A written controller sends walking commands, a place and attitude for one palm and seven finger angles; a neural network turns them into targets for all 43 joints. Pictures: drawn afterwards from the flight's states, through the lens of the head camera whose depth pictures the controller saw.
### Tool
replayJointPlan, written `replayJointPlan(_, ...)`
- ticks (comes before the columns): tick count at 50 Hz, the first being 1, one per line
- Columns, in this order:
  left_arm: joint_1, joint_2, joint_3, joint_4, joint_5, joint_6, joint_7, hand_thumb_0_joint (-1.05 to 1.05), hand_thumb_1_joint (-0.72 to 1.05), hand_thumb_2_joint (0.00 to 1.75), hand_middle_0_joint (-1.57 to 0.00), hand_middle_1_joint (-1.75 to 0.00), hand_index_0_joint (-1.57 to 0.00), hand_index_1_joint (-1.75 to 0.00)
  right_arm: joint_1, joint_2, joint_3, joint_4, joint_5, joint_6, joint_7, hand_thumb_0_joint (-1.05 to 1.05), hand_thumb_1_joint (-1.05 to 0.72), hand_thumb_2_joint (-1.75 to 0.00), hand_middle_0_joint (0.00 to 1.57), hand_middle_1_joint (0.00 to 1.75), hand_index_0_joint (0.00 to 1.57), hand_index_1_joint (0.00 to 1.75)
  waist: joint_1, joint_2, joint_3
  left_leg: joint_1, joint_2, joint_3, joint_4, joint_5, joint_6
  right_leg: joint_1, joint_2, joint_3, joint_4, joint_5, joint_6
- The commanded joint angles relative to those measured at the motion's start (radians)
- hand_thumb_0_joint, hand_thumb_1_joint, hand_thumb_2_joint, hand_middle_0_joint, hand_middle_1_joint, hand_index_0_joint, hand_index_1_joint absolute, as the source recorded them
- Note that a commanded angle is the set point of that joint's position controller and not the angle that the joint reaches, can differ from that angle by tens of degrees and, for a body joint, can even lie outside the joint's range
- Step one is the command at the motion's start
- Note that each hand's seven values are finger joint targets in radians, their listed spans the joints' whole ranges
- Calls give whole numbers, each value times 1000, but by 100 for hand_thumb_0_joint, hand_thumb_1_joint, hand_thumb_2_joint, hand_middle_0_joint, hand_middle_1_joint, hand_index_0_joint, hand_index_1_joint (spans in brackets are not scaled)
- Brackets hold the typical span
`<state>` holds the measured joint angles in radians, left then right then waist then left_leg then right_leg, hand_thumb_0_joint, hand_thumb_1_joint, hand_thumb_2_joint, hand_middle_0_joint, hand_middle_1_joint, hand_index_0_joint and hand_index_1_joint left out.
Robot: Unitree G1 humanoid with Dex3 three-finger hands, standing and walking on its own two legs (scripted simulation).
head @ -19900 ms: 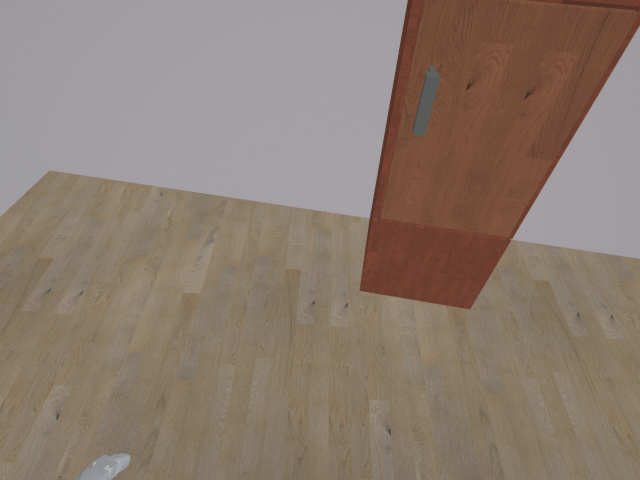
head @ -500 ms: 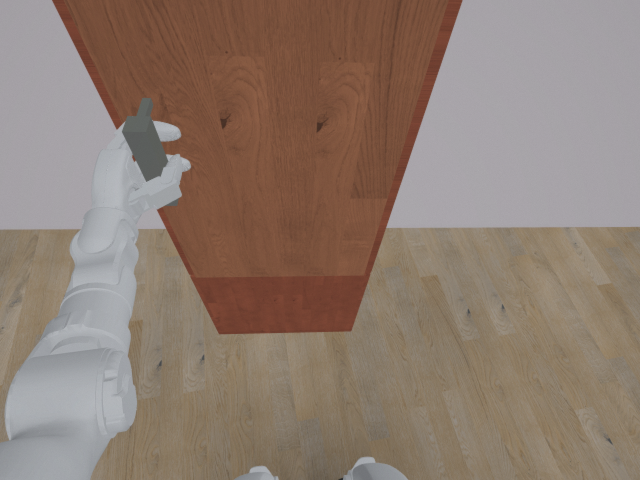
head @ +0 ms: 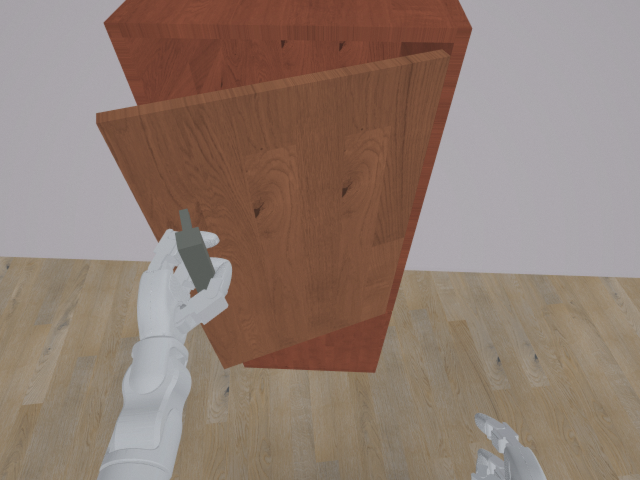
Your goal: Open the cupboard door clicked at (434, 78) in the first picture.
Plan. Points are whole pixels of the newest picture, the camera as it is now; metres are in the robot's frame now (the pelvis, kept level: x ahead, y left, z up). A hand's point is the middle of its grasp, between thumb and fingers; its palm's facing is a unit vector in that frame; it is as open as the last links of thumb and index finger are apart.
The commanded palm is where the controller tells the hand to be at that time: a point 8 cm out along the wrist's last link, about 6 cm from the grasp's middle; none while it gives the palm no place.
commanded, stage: pull the door open along its arc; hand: left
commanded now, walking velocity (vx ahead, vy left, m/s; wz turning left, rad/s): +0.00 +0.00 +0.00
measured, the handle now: (199, 259) +0.37 +0.17 +0.08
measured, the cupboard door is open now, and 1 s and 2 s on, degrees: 23 46 48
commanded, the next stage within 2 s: open thumb and fingers to let go in 0.46 s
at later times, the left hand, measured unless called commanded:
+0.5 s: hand (292, 376) +0.22 +0.04 +0.08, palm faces +0.31 -0.95 -0.04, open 6.4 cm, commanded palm +0.16 +0.08 +0.08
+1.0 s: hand (291, 370) +0.23 +0.04 +0.08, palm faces +0.39 -0.92 +0.00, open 10.8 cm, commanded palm +0.18 +0.10 +0.08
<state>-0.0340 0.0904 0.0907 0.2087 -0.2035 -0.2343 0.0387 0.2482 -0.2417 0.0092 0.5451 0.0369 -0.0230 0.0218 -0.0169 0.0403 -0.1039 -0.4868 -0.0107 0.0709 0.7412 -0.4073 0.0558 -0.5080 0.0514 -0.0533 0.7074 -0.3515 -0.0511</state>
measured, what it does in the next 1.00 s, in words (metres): shifts its weight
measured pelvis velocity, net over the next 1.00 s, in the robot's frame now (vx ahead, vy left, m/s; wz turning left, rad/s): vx -0.02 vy -0.06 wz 0.02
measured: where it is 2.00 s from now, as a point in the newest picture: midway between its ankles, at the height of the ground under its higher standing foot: outside the picture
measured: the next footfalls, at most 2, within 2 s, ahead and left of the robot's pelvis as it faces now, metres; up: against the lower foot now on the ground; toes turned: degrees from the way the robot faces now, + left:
none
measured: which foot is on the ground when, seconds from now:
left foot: down 0.00-1.00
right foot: down 0.00-1.00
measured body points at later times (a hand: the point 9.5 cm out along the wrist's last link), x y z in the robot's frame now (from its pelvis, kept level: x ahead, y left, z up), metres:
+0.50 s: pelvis +0.00 -0.04 +0.00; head -0.01 -0.07 +0.44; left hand +0.20 +0.09 +0.09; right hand +0.19 -0.24 -0.09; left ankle -0.02 +0.08 -0.71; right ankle +0.00 -0.09 -0.71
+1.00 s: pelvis -0.02 -0.06 +0.00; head -0.01 -0.09 +0.45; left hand +0.20 +0.09 +0.08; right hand +0.18 -0.27 -0.09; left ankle -0.02 +0.09 -0.71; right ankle +0.00 -0.09 -0.71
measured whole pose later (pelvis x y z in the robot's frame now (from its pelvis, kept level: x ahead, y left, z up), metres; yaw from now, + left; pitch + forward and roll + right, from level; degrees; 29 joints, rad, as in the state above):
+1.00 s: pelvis -0.02 -0.06 +0.00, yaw +1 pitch +4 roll +1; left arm 0.37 -0.06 -0.20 -0.18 0.02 -0.12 0.46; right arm 0.17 -0.20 0.02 0.54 -0.03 0.04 -0.02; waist 0.00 0.06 -0.09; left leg -0.44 -0.03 -0.08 0.76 -0.39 -0.01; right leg -0.46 0.09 -0.10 0.74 -0.36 -0.13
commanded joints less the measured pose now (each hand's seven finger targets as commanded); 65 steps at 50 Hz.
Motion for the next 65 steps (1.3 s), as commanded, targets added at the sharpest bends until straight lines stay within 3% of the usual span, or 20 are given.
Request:
replayJointPlan(1, -161, 43, -1, -375, 90, -23, 240, 0, 90, 90, -40, -135, -40, -135, -70, -83, -33, -133, -34, -47, -1, 0, -90, -90, 20, 30, 20, 30, 33, -14, -224, 115, 17, -91, -78, 399, -44, 150, -34, 14, -39, 336, 23)
replayJointPlan(3, -96, -34, -78, -438, 145, 6, 320, 0, 90, 90, -40, -135, -40, -135, -82, -68, -30, -141, -49, -37, 3, 0, -90, -90, 20, 30, 20, 30, 37, -1, -240, 130, 15, -94, -69, 401, -46, 151, -38, 12, -31, 330, 20)
replayJointPlan(5, -43, -94, -150, -465, 198, 46, 391, 0, 90, 90, -40, -135, -40, -135, -90, -64, -28, -148, -62, -17, 2, 0, -90, -90, 20, 30, 20, 30, 22, -51, -230, 124, 12, -100, -63, 369, -42, 153, -41, 12, -41, 312, 20)
replayJointPlan(8, 20, -171, -243, -555, 238, 95, 460, 0, 90, 90, -40, -135, -40, -135, -123, -49, -27, -168, -71, 3, -3, 0, -90, -90, 20, 30, 20, 30, 17, -65, -235, 131, 8, -98, -58, 331, -39, 172, -46, 16, -51, 313, 21)
replayJointPlan(10, 72, -199, -305, -577, 264, 116, 471, 0, 90, 90, -40, -135, -40, -135, -126, -49, -25, -174, -75, 17, -8, 0, -90, -90, 20, 30, 20, 30, 1, -115, -213, 123, 10, -107, -54, 317, -36, 180, -50, 21, -62, 318, 20)
replayJointPlan(15, 166, -239, -412, -639, 331, 128, 485, 0, 90, 90, -40, -135, -40, -135, -166, -31, -15, -191, -79, 30, -10, 0, -90, -90, 20, 30, 20, 30, 2, -72, -161, 98, 0, -112, -39, 272, -29, 173, -64, 49, -70, 308, 17)
replayJointPlan(19, 339, -274, -460, -724, 295, 129, 457, 0, 90, 90, -40, -135, -40, -135, -188, -18, -7, -212, -68, 23, 0, 0, -90, -90, 20, 30, 20, 30, 20, -38, -166, 98, -7, -112, -29, 266, -28, 215, -77, 59, -75, 366, 22)
replayJointPlan(23, 514, -247, -435, -782, 249, 125, 423, 0, 90, 90, -40, -135, -40, -135, -200, -12, -1, -228, -60, 19, 0, 0, -90, -90, 20, 30, 20, 30, 36, -95, -137, 72, -14, -108, -21, 224, -30, 253, -95, 98, -118, 377, 39)
replayJointPlan(27, 364, -217, -372, -716, 244, 112, 458, 0, 90, 90, -40, -135, -40, -135, -217, -18, 0, -211, -72, 4, -14, 0, -90, -90, 20, 30, 20, 30, 17, -152, -44, 31, -28, -117, 8, 135, -32, 177, -110, 166, -192, 188, 49)
replayJointPlan(28, 271, -195, -344, -682, 247, 106, 475, 0, 90, 90, -40, -135, -40, -135, -224, -19, 2, -200, -75, 0, -21, 0, -90, -90, 20, 30, 20, 30, 8, -157, -19, 5, -34, -120, 21, 104, -33, 152, -121, 199, -213, 125, 54)
replayJointPlan(31, 251, -178, -306, -644, 253, 89, 490, 0, 69, 81, -38, -133, -38, -133, -230, -14, -4, -185, -81, -9, -28, 0, -90, -90, 20, 30, 20, 30, 30, -133, -44, -7, -42, -123, 28, 83, -37, 165, -139, 254, -246, 31, 52)
replayJointPlan(35, 257, -150, -282, -629, 255, 68, 473, 0, 41, 69, -36, -130, -36, -130, -209, -11, -9, -172, -77, -5, -34, 0, -90, -90, 20, 30, 20, 30, 31, -149, -122, -39, -44, -135, 23, 102, -38, 251, -154, 284, -220, 142, 64)
replayJointPlan(38, 270, -130, -254, -618, 251, 58, 456, 0, 20, 60, -35, -127, -35, -127, -212, -13, -12, -166, -76, 4, -42, 0, -90, -90, 20, 30, 20, 30, 34, -148, -129, -54, -43, -138, 16, 100, -36, 281, -163, 303, -214, 184, 72)
replayJointPlan(43, 289, -138, -256, -623, 240, 50, 436, 0, -15, 45, -32, -124, -32, -124, -208, -14, -11, -170, -75, 11, -48, 0, -90, -90, 20, 30, 20, 30, 30, -117, -132, -48, -39, -138, 4, 110, -34, 282, -157, 279, -193, 235, 73)
replayJointPlan(48, 291, -152, -265, -619, 231, 40, 436, 0, -50, 30, -30, -120, -30, -120, -210, -13, -11, -181, -74, 4, -50, 0, -90, -90, 20, 30, 20, 30, 25, -150, -101, -41, -37, -139, 4, 105, -32, 256, -150, 260, -198, 203, 73)
replayJointPlan(50, 283, -150, -262, -607, 232, 39, 439, 0, -50, 30, -30, -120, -30, -120, -209, -18, -12, -181, -73, 4, -50, 0, -90, -90, 20, 30, 20, 30, 24, -173, -102, -46, -39, -141, 4, 102, -30, 255, -145, 258, -198, 182, 70)
replayJointPlan(57, 207, -172, -301, -594, 271, 52, 474, 0, -50, 30, -24, -85, -24, -85, -215, -15, -13, -184, -76, -4, -51, 0, -90, -90, 20, 30, 20, 30, 23, -142, -106, -18, -42, -131, 11, 94, -26, 197, -136, 233, -200, 71, 59)
replayJointPlan(59, 225, -189, -313, -598, 272, 59, 482, 0, -50, 30, -22, -75, -22, -75, -209, -11, -11, -190, -77, -5, -49, 0, -90, -90, 20, 30, 20, 30, 31, -117, -121, -7, -43, -127, 8, 105, -27, 202, -132, 216, -192, 90, 55)
replayJointPlan(63, 240, -207, -333, -592, 267, 73, 482, 0, -50, 30, -19, -55, -19, -55, -204, -14, -10, -195, -74, -2, -46, 0, -90, -90, 20, 30, 20, 30, 29, -128, -118, 13, -38, -124, -8, 122, -26, 191, -111, 164, -167, 108, 46)
replayJointPlan(65, 210, -226, -358, -593, 273, 83, 490, 0, -50, 30, -18, -45, -18, -45, -207, -17, -8, -202, -74, -3, -42, 0, -90, -90, 20, 30, 20, 30, 26, -97, -101, 30, -37, -126, -16, 121, -24, 158, -95, 128, -153, 76, 34)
